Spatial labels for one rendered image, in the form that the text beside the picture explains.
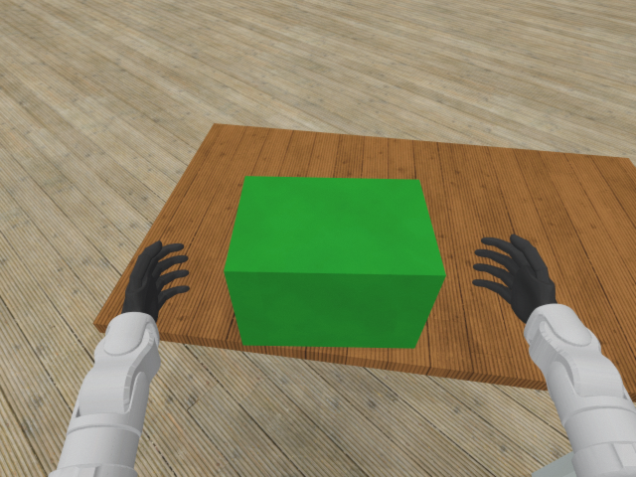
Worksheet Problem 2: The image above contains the robot right forearm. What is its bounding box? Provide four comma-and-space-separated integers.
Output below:
524, 304, 636, 477

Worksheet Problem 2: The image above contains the carton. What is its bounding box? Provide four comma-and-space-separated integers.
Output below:
224, 176, 446, 349

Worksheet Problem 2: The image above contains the robot right hand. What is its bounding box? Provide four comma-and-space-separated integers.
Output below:
472, 234, 557, 324

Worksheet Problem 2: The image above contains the robot left hand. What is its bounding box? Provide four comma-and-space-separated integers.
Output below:
121, 240, 190, 323

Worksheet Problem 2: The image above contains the table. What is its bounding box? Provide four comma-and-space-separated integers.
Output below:
92, 123, 636, 477

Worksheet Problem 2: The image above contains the robot left forearm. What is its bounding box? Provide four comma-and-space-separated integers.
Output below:
48, 312, 161, 477

